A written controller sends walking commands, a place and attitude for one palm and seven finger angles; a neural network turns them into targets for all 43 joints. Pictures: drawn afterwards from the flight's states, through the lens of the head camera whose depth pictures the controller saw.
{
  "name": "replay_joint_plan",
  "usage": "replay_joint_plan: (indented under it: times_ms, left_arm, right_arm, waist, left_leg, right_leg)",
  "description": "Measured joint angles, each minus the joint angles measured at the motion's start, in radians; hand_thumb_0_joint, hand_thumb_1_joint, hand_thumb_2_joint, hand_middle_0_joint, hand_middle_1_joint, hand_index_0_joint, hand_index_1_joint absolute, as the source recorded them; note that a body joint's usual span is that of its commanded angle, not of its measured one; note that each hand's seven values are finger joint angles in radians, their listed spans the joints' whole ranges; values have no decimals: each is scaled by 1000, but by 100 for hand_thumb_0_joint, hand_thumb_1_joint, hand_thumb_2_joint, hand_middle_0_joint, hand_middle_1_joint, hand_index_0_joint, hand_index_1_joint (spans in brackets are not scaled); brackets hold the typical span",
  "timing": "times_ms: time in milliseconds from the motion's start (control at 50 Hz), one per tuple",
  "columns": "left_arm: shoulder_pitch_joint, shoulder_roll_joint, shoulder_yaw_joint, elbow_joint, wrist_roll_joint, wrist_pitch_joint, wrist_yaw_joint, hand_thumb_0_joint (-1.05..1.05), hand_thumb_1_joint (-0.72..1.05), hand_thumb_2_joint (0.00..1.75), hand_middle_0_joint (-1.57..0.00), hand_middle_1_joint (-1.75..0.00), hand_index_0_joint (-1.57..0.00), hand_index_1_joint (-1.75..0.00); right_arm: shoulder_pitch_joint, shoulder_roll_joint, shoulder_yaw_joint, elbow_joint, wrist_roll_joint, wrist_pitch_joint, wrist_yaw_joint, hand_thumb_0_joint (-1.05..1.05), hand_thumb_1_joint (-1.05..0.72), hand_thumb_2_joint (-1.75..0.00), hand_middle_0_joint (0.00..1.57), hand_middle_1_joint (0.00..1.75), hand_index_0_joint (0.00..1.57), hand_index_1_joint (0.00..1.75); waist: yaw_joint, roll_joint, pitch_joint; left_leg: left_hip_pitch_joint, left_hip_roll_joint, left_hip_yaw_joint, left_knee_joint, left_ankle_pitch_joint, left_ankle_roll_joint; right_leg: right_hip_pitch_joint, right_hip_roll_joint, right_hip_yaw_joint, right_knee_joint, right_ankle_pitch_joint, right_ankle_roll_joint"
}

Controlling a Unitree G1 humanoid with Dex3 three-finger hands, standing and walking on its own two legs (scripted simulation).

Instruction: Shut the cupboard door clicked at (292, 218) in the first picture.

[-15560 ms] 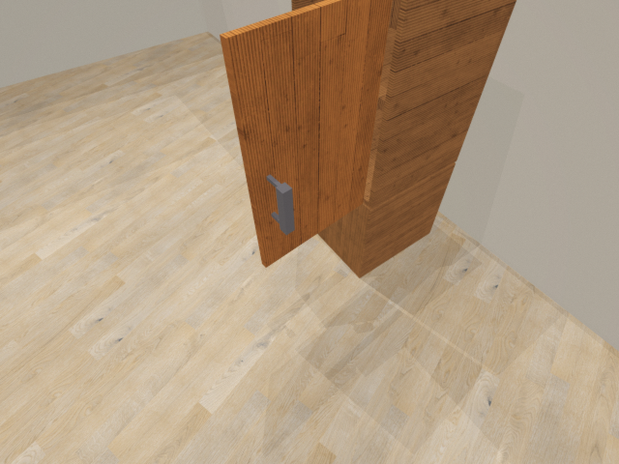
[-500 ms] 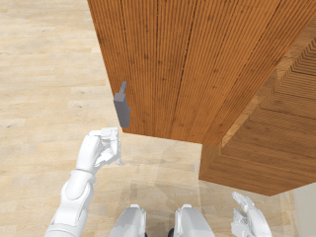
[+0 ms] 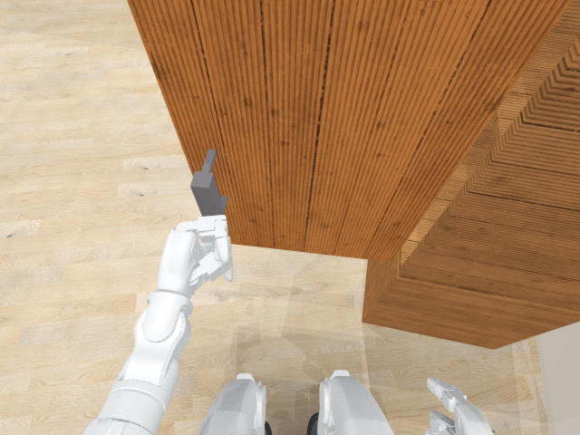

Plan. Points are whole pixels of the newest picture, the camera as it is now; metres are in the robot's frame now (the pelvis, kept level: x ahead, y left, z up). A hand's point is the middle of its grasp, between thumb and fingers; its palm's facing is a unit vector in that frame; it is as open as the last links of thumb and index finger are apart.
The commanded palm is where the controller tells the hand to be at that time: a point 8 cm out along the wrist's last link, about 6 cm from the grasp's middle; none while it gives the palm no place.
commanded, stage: bring the fist close to the handle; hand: left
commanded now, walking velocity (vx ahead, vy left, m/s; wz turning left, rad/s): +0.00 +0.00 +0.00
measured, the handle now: (214, 193) +0.45 +0.12 +0.02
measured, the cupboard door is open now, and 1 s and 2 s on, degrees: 95 83 71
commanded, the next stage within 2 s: push the door shut along its arc in 0.10 s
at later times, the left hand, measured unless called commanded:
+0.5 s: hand (232, 239) +0.38 +0.09 +0.02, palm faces -0.20 -0.98 -0.06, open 3.1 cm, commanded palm +0.37 +0.14 +0.02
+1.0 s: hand (242, 205) +0.43 +0.08 +0.02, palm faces -0.31 -0.95 -0.05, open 3.1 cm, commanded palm +0.44 +0.11 +0.02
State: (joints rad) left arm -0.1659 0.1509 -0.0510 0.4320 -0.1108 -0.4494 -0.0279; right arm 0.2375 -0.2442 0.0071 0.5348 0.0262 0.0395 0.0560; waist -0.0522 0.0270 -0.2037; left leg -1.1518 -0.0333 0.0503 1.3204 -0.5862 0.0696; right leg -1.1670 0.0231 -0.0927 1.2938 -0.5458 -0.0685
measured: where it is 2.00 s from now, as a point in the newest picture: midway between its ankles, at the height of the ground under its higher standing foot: outside the picture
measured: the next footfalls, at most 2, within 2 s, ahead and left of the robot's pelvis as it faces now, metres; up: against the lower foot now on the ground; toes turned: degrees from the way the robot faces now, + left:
none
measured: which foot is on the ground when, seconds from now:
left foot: down 0.00-1.00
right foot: down 0.00-1.00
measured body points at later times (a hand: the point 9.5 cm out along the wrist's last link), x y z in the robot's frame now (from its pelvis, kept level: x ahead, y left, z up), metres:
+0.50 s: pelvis -0.01 -0.01 -0.01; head +0.11 +0.00 +0.43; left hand +0.38 +0.14 +0.02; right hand +0.13 -0.26 -0.12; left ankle +0.02 +0.08 -0.61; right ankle +0.03 -0.08 -0.61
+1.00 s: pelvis -0.02 +0.01 -0.01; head +0.11 +0.03 +0.42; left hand +0.44 +0.13 +0.02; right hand +0.04 -0.26 -0.13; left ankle +0.02 +0.08 -0.61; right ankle +0.03 -0.08 -0.61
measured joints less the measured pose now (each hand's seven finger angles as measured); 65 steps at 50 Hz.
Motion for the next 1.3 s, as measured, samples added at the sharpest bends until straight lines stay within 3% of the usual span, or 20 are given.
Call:
replay_joint_plan:
  times_ms: [300, 600, 1140, 1300]
  left_arm:
    - [-61, 14, 13, 58, 4, -16, -20, 2, 90, 90, -130, -150, -130, -150]
    - [-270, 59, 56, 236, -19, -7, -110, 2, 90, 90, -131, -150, -133, -150]
    - [-650, 114, 98, 620, 20, -17, -163, 2, 90, 90, -130, -150, -130, -150]
    - [-751, 133, 83, 673, 35, 18, -201, 2, 90, 90, -130, -150, -129, -150]
  right_arm:
    - [-40, -7, -2, -4, 1, 1, -13, 1, -91, -90, 20, 30, 20, 30]
    - [-11, -14, 5, 30, 11, -11, -25, 0, -91, -90, 20, 30, 20, 30]
    - [81, -23, 3, 92, -10, 9, -8, 0, -91, -90, 20, 30, 20, 30]
    - [90, -21, 8, 94, -16, 15, -4, 0, -91, -90, 20, 30, 20, 30]
  waist:
    - [-5, -8, 6]
    - [-24, -1, 13]
    - [-113, 17, 14]
    - [-137, 23, 17]
  left_leg:
    - [-17, 2, -11, 15, 2, -11]
    - [-57, 1, -21, 31, 11, -8]
    - [-155, -4, -10, 74, 22, 28]
    - [-196, 0, -13, 99, 13, 32]
  right_leg:
    - [-14, 0, -12, 14, -1, -12]
    - [-46, -2, -24, 20, 10, -10]
    - [-133, -11, -18, 41, 33, 21]
    - [-169, -8, -22, 58, 30, 24]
